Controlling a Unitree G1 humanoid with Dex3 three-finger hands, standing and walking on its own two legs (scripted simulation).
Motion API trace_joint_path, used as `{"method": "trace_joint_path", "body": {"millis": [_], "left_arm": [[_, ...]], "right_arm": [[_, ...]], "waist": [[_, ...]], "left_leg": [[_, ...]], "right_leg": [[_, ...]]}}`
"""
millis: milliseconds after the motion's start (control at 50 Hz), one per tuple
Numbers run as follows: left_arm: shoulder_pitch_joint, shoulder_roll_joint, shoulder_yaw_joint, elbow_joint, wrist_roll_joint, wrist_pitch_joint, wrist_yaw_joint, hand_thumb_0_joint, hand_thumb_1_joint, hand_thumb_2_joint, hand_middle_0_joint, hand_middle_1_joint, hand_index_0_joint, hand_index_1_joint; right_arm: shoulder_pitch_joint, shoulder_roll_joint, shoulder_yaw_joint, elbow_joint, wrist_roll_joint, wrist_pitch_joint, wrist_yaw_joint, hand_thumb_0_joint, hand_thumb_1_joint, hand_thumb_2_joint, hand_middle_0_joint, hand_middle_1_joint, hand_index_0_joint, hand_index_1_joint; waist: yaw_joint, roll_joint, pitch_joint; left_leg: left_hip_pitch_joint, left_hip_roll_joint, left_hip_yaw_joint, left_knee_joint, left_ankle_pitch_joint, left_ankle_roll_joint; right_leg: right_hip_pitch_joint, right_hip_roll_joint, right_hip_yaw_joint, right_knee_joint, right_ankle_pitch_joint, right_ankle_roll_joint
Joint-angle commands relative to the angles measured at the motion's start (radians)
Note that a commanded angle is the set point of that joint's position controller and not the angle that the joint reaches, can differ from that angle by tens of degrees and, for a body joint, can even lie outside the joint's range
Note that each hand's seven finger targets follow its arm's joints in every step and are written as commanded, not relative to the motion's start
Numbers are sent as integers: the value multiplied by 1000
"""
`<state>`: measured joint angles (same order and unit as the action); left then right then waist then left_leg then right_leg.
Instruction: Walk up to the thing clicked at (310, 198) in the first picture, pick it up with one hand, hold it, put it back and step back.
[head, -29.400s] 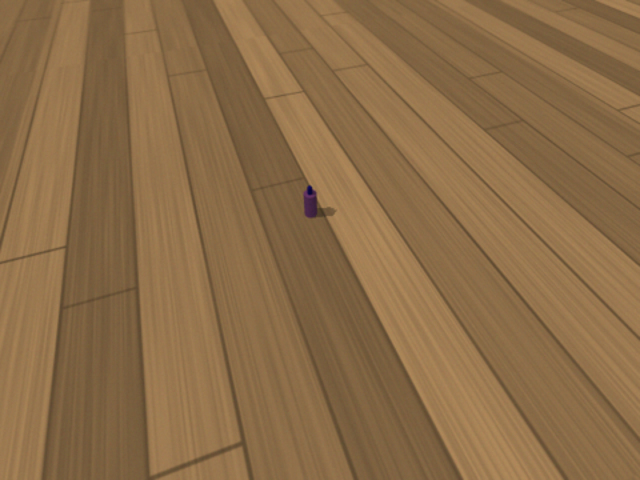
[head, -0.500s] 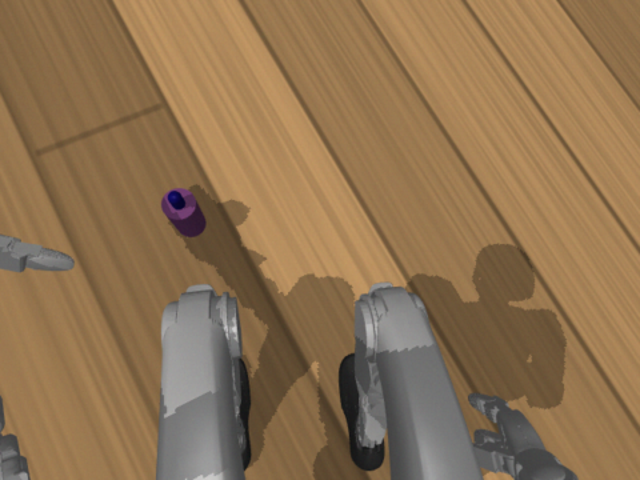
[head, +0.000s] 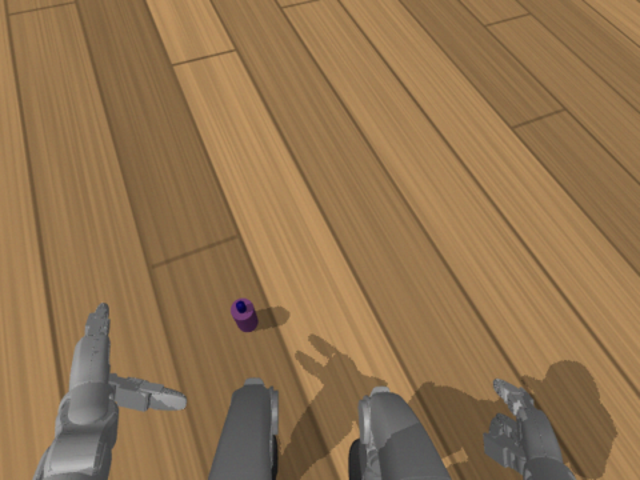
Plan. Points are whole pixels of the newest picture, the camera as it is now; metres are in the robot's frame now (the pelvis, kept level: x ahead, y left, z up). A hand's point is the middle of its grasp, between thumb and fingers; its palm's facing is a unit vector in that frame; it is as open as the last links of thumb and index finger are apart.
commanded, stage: home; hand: left
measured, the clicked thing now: (244, 313) +0.46 +0.19 -0.54
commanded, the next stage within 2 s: none
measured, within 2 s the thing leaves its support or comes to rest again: neither
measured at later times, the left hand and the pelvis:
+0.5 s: hand (130, 414) +0.19 +0.20 +0.04, palm faces +0.14 -0.94 -0.30, open 17.4 cm; pelvis +0.04 +0.01 +0.09, yaw +2 degrees
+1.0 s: hand (141, 410) +0.20 +0.19 +0.04, palm faces +0.13 -0.95 -0.29, open 17.2 cm; pelvis +0.04 +0.00 +0.10, yaw +2 degrees
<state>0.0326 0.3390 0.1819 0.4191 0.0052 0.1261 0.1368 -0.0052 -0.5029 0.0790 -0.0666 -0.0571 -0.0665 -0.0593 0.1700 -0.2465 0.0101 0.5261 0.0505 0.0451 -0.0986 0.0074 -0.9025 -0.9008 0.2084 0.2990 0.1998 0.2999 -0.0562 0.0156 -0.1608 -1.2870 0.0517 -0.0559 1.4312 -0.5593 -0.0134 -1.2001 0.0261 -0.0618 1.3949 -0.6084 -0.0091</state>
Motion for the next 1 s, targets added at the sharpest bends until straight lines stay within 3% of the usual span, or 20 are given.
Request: {"method": "trace_joint_path", "body": {"millis": [0,60,200,280,320,420,660,720,740,800,860,920,980], "left_arm": [[36,178,52,-238,-2,-3,48,0,-524,70,-54,-56,-54,-56],[103,95,-15,-278,-5,20,56,0,-533,64,-53,-55,-53,-55],[263,16,-119,-462,-14,70,66,0,-546,57,-52,-53,-52,-52],[384,-1,-141,-563,-15,90,59,0,-549,55,-51,-52,-52,-52],[410,-12,-149,-588,-13,97,54,0,-531,65,-53,-55,-54,-55],[436,-23,-148,-629,-14,94,36,0,-537,62,-53,-54,-53,-54],[418,-32,-144,-638,-7,88,23,0,-510,78,-55,-59,-56,-59],[446,-18,-126,-612,-6,93,24,0,-505,81,-56,-60,-56,-60],[448,-39,-144,-591,-6,95,22,0,-505,81,-56,-60,-56,-60],[434,-36,-141,-585,-8,90,19,0,-495,87,-57,-62,-57,-62],[446,-33,-132,-590,-9,88,17,0,-499,84,-56,-61,-57,-61],[436,-32,-136,-594,-9,85,16,0,-501,84,-56,-62,-57,-61],[428,-40,-141,-571,-7,84,15,0,-505,83,-56,-61,-57,-61]], "right_arm": [[56,-116,-45,-124,3,-59,-35,0,-897,-903,201,302,201,302],[63,-106,-42,-130,-3,-76,-52,0,-897,-903,201,302,201,302],[68,-92,-35,-179,-7,-111,-79,0,-897,-903,201,302,201,302],[54,-85,-30,-209,-10,-133,-89,0,-897,-903,201,302,201,302],[58,-81,-28,-216,-15,-141,-94,0,-896,-903,201,302,201,302],[53,-82,-29,-229,-22,-161,-94,0,-897,-903,201,302,201,302],[69,-76,-25,-203,-39,-198,-97,0,-897,-903,201,301,201,301],[53,-81,-26,-207,-37,-197,-97,0,-898,-903,201,301,201,301],[55,-85,-29,-203,-38,-197,-98,0,-898,-903,201,301,201,301],[44,-81,-25,-202,-36,-197,-94,0,-898,-903,201,301,201,301],[56,-84,-30,-203,-37,-199,-93,0,-898,-902,201,301,201,301],[49,-83,-29,-198,-36,-202,-90,0,-898,-903,201,301,201,301],[60,-84,-32,-190,-37,-203,-90,0,-898,-903,201,301,201,301]], "waist": [[21,84,-344],[4,97,-268],[7,81,-142],[25,34,-86],[15,11,-51],[18,-14,-7],[16,30,-113],[28,28,-73],[26,8,-69],[28,1,-26],[37,-3,-68],[39,2,-50],[27,-4,-50]], "left_leg": [[466,-25,30,-299,254,33],[535,-26,29,-387,239,25],[654,-22,17,-555,186,21],[686,-22,12,-602,215,22],[698,-24,17,-610,225,24],[711,-26,29,-627,227,24],[792,-42,52,-586,371,23],[774,-40,41,-602,360,20],[774,-40,43,-603,360,21],[753,-40,41,-612,332,21],[769,-41,48,-603,366,23],[769,-39,46,-611,353,21],[775,-39,49,-606,362,23]], "right_leg": [[358,-4,39,-334,311,-7],[397,0,27,-397,288,-12],[507,5,-1,-530,249,-6],[555,11,-12,-572,265,-4],[560,14,-11,-594,268,-2],[580,12,-5,-617,262,2],[667,-4,24,-625,416,10],[654,2,12,-626,390,6],[653,3,11,-628,392,7],[647,1,9,-638,364,8],[670,-2,15,-635,403,9],[665,-1,12,-634,385,7],[665,-1,16,-636,403,10]]}}
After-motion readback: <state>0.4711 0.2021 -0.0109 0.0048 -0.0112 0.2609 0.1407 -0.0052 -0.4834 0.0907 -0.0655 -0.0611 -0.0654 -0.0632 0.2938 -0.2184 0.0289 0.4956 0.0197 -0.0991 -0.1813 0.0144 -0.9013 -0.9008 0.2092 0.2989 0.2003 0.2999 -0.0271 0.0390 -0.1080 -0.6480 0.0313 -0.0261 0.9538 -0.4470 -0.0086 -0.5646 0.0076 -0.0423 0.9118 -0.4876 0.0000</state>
